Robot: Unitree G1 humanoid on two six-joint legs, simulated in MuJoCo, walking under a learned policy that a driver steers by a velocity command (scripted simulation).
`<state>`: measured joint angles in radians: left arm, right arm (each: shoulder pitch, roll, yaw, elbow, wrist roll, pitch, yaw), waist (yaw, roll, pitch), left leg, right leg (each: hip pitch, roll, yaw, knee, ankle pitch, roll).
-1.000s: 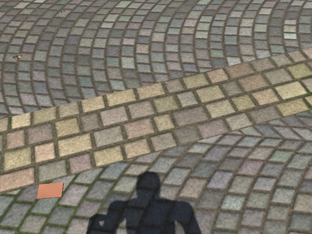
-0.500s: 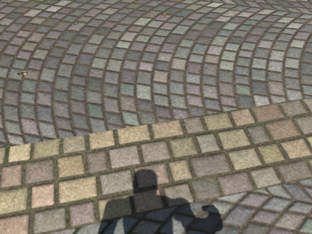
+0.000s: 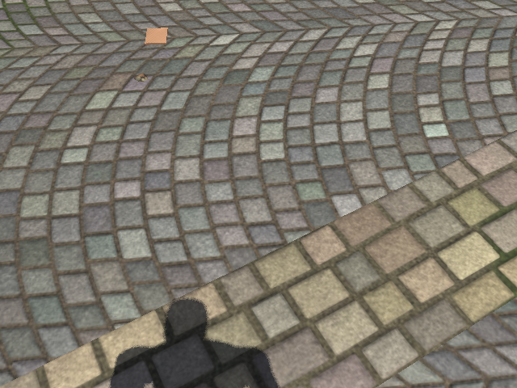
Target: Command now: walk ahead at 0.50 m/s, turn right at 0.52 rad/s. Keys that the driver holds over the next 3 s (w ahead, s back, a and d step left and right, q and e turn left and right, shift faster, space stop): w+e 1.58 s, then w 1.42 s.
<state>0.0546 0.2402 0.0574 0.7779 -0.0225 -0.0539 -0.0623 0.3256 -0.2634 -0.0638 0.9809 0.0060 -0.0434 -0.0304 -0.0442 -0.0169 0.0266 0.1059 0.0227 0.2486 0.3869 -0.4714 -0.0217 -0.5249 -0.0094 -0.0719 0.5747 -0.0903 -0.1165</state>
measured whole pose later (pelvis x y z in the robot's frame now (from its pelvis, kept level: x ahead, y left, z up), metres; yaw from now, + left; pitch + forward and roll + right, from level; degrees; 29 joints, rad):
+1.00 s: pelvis +0.52 -0.12 +0.00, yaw -36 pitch +2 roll +2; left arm 0.07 0.27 0.06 0.59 -0.02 -0.02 -0.05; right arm 0.33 -0.31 -0.08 0.87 0.03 -0.05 -0.01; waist -0.08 -0.02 0.04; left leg 0.09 0.06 0.26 0.35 -0.44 -0.06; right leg -0.55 -0.04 -0.05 0.61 -0.13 -0.09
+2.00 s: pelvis +0.87 -0.53 +0.01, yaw -62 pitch +2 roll +1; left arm 0.04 0.26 0.04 0.61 -0.01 -0.06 -0.03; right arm 0.40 -0.31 -0.06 0.88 0.02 -0.05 0.01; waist -0.09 0.00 0.02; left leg -0.03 0.07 0.09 0.50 -0.43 -0.04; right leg -0.48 -0.02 -0.02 0.54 -0.11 -0.07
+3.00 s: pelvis +1.14 -1.01 +0.02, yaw -62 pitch +2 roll +2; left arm 0.04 0.25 0.03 0.74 -0.01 -0.08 -0.04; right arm 0.37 -0.29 -0.06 0.91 0.02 -0.05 0.00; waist -0.08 -0.03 0.01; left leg 0.06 -0.03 0.04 0.24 -0.35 0.01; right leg -0.55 -0.06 0.00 0.51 0.00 -0.03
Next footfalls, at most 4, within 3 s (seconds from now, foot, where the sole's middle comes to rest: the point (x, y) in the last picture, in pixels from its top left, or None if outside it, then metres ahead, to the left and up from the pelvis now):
0.48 left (237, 380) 0.48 0.07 -0.75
1.02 right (375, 325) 0.61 -0.30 -0.75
1.50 left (370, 218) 0.95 -0.35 -0.75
1.98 right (497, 242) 0.85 -0.71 -0.75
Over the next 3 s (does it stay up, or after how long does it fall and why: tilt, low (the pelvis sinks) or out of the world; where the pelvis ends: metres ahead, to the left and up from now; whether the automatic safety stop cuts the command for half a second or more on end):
stays up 1.14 -1.01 0.02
